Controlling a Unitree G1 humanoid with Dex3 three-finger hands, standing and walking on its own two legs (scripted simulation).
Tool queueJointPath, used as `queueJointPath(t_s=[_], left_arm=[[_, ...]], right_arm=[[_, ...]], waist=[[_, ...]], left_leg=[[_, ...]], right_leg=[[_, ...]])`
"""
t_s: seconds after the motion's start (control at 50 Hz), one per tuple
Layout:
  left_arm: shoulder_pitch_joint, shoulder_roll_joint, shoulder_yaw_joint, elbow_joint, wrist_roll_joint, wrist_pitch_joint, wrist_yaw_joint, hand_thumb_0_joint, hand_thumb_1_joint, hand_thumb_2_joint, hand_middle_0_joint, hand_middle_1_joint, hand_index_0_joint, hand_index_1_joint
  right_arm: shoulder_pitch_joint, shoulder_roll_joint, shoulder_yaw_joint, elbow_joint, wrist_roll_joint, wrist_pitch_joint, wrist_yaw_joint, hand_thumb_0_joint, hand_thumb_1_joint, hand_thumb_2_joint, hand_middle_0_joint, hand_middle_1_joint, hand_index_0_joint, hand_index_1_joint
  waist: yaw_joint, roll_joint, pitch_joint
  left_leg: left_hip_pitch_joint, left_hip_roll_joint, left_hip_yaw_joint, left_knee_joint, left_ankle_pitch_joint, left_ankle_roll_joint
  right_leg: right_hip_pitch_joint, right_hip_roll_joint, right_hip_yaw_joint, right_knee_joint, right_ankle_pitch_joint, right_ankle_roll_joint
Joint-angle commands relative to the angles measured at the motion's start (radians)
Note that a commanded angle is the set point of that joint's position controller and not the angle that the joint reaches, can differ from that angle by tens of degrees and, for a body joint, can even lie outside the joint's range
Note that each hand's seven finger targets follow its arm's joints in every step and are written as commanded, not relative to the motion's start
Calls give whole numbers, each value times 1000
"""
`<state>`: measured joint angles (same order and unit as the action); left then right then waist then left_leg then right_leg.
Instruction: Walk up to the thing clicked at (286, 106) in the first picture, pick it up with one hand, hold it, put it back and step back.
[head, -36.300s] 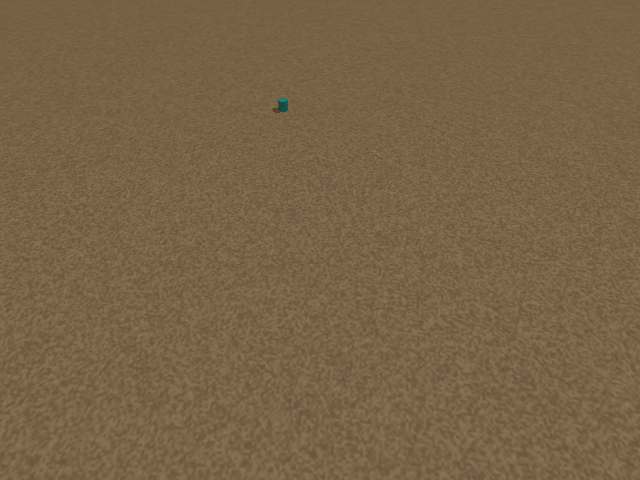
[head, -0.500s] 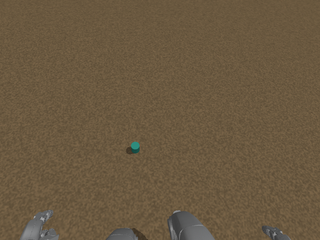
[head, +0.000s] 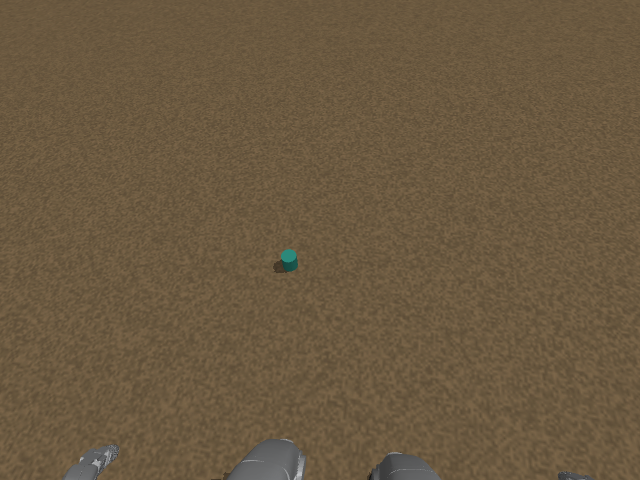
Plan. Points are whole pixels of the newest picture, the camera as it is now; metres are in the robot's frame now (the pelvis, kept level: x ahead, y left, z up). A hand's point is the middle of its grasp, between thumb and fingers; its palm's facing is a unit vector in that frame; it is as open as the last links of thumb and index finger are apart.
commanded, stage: step back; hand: left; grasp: from above
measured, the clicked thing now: (289, 260) +0.84 +0.15 -0.73
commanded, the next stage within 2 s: stand in 1.60 s
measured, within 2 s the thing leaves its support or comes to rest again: neither
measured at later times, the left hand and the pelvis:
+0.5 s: hand out of the picture -0.12 +0.26 -0.15, palm faces -0.04 -0.92 -0.40, open 7.4 cm; pelvis -0.19 -0.02 -0.01, yaw -2 degrees
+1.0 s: hand out of the picture -0.15 +0.27 -0.14, palm faces +0.02 -0.92 -0.39, open 7.4 cm; pelvis -0.22 -0.02 +0.01, yaw +2 degrees
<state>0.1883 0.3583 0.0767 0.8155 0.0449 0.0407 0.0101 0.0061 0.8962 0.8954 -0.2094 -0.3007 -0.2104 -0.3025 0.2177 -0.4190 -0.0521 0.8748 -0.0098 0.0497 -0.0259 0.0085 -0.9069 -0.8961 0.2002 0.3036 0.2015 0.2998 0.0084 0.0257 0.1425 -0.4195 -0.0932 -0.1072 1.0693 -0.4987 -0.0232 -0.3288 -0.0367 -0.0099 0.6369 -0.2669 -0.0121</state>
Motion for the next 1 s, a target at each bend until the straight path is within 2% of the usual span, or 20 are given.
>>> queueJointPath(t_s=[0.0, 0.06, 0.08, 0.12, 0.2, 0.3, 0.4, 0.42, 0.44, 0.46, 0.48, 0.54, 0.64, 0.72, 0.74, 0.76, 0.78, 0.8, 0.92, 0.98], left_arm=[[-6, 267, 72, -105, -7, -16, 33, 0, 900, 900, -200, -300, -200, -300], [-75, 265, 58, -122, -25, 4, 23, 0, 900, 900, -200, -300, -200, -300], [-57, 224, 44, -127, -26, 9, 18, 0, 900, 900, -200, -300, -200, -300], [-129, 240, 59, -137, -28, 7, 32, 0, 900, 900, -200, -300, -200, -300], [-21, 231, 62, -58, -42, 16, 26, 0, 900, 900, -200, -300, -200, -300], [-23, 209, 52, -44, -25, 2, 7, 0, 900, 900, -200, -300, -200, -300], [124, 189, 43, 60, -18, -33, -2, 0, 900, 900, -200, -300, -200, -300], [147, 216, 54, 84, -6, -42, 0, 0, 900, 900, -200, -300, -200, -300], [127, 276, 71, 76, 10, -48, 2, 0, 900, 900, -200, -300, -200, -300], [50, 396, 95, 33, 8, -43, 4, 0, 900, 900, -200, -300, -200, -300], [-32, 410, 96, 4, 9, -47, 7, 0, 900, 900, -200, -300, -200, -300], [-85, 281, 66, 4, 2, -65, 12, 0, 900, 900, -200, -300, -200, -300], [10, 300, 73, 30, 11, -75, 0, 0, 900, 900, -200, -300, -200, -300], [-21, 273, 48, 27, -4, -55, -11, 0, 900, 900, -200, -300, -200, -300], [2, 226, 31, 32, -6, -53, -13, 0, 900, 900, -200, -300, -200, -300], [-27, 163, 14, 23, -24, -55, -18, 0, 900, 900, -200, -300, -200, -300], [-86, 251, 42, 30, -20, -55, -9, 0, 900, 900, -200, -300, -200, -300], [-80, 259, 42, 32, -19, -58, -11, 0, 900, 900, -200, -300, -200, -300], [-11, 211, 43, 81, -22, -78, -27, 0, 900, 900, -200, -300, -200, -300], [63, 185, 43, 131, -18, -90, -9, 0, 900, 900, -200, -300, -200, -300]], right_arm=[[-28, -135, -41, -95, -12, -32, -6, 0, -900, -900, 200, 300, 200, 300], [101, -143, -55, -34, -15, -37, -1, 0, -900, -900, 200, 300, 200, 300], [84, -182, -69, -34, -24, -38, -2, 0, -900, -900, 200, 300, 200, 300], [-3, -367, -97, -80, -28, -34, 11, 0, -900, -900, 200, 300, 200, 300], [-141, -221, -51, -96, -32, -45, -9, 0, -900, -900, 200, 300, 200, 300], [-68, -205, -59, -97, -35, -34, 0, 0, -900, -900, 200, 300, 200, 300], [-97, -255, -73, -84, -27, -9, 7, 0, -900, -900, 200, 300, 200, 300], [-90, -211, -60, -81, -20, -5, 11, 0, -900, -900, 200, 300, 200, 300], [-77, -148, -40, -95, -17, -8, 15, 0, -900, -900, 200, 300, 200, 300], [-165, -134, -43, -118, -12, -11, 0, 0, -900, -900, 200, 300, 200, 300], [-176, -189, -63, -106, -12, -9, -1, 0, -900, -900, 200, 300, 200, 300], [-88, -157, -47, -44, -4, -28, 6, 0, -900, -900, 200, 300, 200, 300], [-109, -154, -48, -29, -27, -51, 31, 0, -900, -900, 200, 300, 200, 300], [-4, -137, -59, 39, -25, -83, 31, 0, -900, -900, 200, 300, 200, 300], [37, -159, -73, 59, -29, -92, 26, 0, -900, -900, 200, 300, 200, 300], [38, -241, -87, 58, -37, -96, 23, 0, -900, -900, 200, 300, 200, 300], [49, -317, -102, 49, -28, -95, 28, 0, -900, -900, 200, 300, 200, 300], [27, -282, -96, 42, -30, -103, 27, 0, -900, -900, 200, 300, 200, 300], [-18, -218, -73, 32, -31, -99, 30, 0, -900, -900, 200, 300, 200, 300], [-86, -156, -43, 22, -10, -76, 30, 0, -900, -900, 200, 300, 200, 300]], waist=[[45, -231, -174], [-25, -171, -219], [-10, -61, -212], [-62, 214, -147], [39, 67, -114], [-29, 140, -138], [16, 183, -225], [22, 105, -209], [9, -90, -158], [68, -278, -106], [51, -245, -9], [-12, -117, -33], [63, -198, -38], [-6, -158, -83], [-19, -65, -123], [-30, 152, -129], [-64, 128, -77], [-43, 50, -47], [-25, 140, -84], [49, 92, -112]], left_leg=[[-29, 60, 51, -284, -45, 6], [193, 62, 129, -666, 247, 38], [255, 152, -26, -690, 287, 72], [60, 504, -447, -766, 463, 321], [69, 352, -144, -665, 588, 240], [258, 331, -135, -660, 442, 266], [196, 314, -79, -598, 237, 201], [93, 264, -37, -503, 184, 148], [-130, 153, 29, -345, 33, 80], [-106, 51, -3, -200, -83, 25], [-49, 83, -93, -46, -57, 7], [-71, 27, -54, -32, 89, 20], [-54, 85, 36, -307, 10, -3], [255, 56, 113, -705, 142, 37], [393, 99, 14, -730, 158, 54], [413, 305, -370, -820, -119, 147], [254, 427, -501, -874, -282, 267], [228, 417, -468, -868, -239, 275], [186, 308, -186, -761, 120, 205], [19, 231, -53, -583, 203, 123]], right_leg=[[264, -246, 245, -128, 440, -198], [161, -197, 178, -15, 340, -132], [28, -136, 144, 41, 174, -77], [-111, 91, 101, 439, -413, 3], [-132, 130, 195, 685, -240, -10], [-128, 97, 108, 389, -265, 45], [163, 71, -26, -225, -105, -16], [228, 54, 41, -276, -82, -31], [268, -93, 316, -319, -230, -77], [-34, -337, 572, -411, -402, -218], [-208, -399, 633, -455, -480, -272], [-36, -186, 278, -304, -150, -144], [91, -208, 311, -333, -432, -167], [18, -176, 202, -204, -215, -132], [-62, -130, 137, -85, -139, -95], [-241, 7, 21, 95, -220, -19], [-209, 7, 28, 230, -320, -18], [-204, -4, 86, 287, -278, -22], [-22, 15, -7, 58, -185, -1], [268, 64, -45, -205, 18, -10]])
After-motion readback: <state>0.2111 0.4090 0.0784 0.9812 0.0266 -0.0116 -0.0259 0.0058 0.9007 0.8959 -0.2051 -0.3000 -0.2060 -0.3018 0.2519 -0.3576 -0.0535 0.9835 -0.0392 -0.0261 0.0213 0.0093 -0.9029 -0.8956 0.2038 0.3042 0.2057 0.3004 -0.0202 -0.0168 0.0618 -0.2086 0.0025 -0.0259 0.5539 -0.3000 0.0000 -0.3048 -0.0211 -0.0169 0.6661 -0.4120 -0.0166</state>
